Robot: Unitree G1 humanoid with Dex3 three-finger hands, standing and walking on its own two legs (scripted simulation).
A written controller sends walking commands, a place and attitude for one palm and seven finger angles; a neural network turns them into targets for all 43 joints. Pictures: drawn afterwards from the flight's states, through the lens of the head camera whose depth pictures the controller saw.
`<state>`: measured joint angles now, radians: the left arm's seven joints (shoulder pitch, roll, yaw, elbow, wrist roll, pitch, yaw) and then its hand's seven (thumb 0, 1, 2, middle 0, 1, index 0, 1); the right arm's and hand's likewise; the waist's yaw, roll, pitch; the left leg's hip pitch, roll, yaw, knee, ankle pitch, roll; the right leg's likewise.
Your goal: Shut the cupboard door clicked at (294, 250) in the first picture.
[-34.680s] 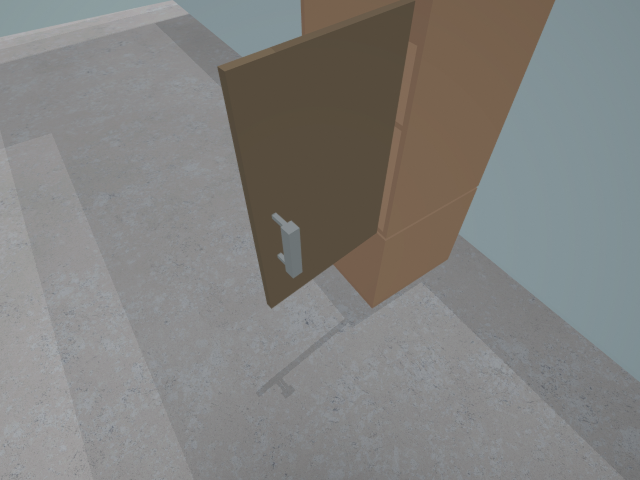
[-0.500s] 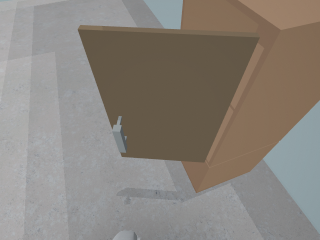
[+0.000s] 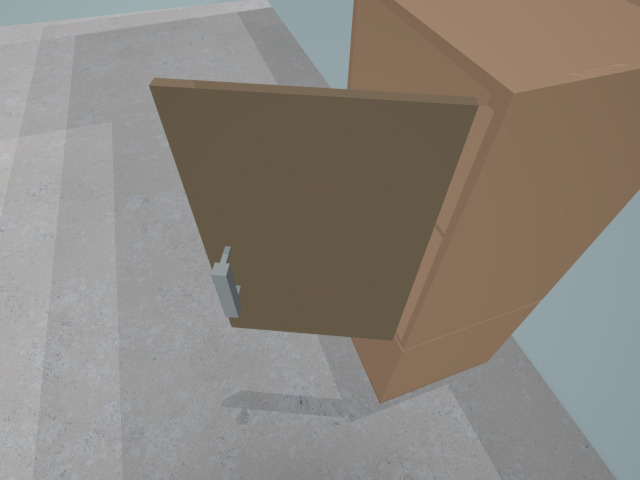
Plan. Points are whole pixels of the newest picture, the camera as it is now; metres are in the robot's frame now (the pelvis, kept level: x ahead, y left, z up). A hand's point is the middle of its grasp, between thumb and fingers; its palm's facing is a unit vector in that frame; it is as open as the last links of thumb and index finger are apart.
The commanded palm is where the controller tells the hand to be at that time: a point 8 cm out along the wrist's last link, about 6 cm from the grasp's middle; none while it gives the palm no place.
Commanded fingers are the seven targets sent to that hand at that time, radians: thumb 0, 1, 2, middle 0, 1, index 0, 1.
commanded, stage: come to a stop and stand still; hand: left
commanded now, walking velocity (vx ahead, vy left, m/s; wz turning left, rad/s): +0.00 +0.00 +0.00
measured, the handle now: (230, 282) +0.44 +0.20 -0.11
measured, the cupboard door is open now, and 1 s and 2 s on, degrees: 65 65 65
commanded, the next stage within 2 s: look again from close up in 0.42 s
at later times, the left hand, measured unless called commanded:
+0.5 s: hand out of the picture +0.04 +0.19 -0.17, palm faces +0.00 -0.97 -0.23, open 7.3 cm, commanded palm none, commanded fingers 0.00 0.90 0.90 -0.20 -0.30 -0.20 -0.30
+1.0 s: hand out of the picture +0.03 +0.18 -0.18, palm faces +0.02 -0.98 -0.18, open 7.3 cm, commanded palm none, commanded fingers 0.00 0.90 0.90 -0.20 -0.30 -0.20 -0.30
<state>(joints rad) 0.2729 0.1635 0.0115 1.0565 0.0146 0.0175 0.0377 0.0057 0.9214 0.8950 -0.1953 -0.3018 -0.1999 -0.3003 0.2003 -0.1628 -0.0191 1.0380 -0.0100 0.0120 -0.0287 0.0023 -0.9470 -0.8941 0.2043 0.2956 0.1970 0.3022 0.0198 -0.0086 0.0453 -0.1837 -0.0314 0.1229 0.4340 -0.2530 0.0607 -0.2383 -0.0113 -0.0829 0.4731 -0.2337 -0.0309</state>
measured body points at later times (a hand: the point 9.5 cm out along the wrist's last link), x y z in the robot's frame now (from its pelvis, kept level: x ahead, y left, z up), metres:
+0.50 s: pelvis +0.01 +0.01 +0.00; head +0.02 +0.00 +0.45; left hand +0.04 +0.24 -0.15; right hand -0.01 -0.20 -0.16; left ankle -0.01 +0.07 -0.74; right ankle +0.01 -0.10 -0.74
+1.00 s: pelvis +0.04 +0.02 +0.00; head +0.05 +0.02 +0.45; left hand +0.03 +0.23 -0.16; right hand +0.04 -0.21 -0.16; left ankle -0.01 +0.07 -0.74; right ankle +0.01 -0.10 -0.74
